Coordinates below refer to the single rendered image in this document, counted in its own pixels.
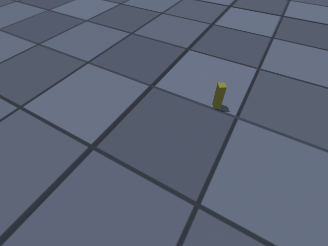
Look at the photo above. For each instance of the carton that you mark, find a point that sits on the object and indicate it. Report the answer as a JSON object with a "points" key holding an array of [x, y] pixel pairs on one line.
{"points": [[219, 95]]}

